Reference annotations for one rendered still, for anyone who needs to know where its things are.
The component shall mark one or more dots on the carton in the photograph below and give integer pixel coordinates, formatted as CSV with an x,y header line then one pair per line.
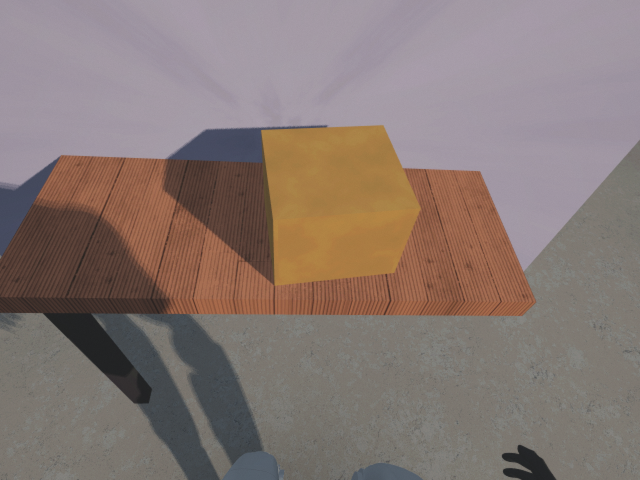
x,y
338,203

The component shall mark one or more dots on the robot right hand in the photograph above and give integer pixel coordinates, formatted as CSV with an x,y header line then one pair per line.
x,y
530,460

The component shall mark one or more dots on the left robot thigh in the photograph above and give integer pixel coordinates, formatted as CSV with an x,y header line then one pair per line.
x,y
255,466

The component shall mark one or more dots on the table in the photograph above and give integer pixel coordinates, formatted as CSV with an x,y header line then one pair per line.
x,y
121,235

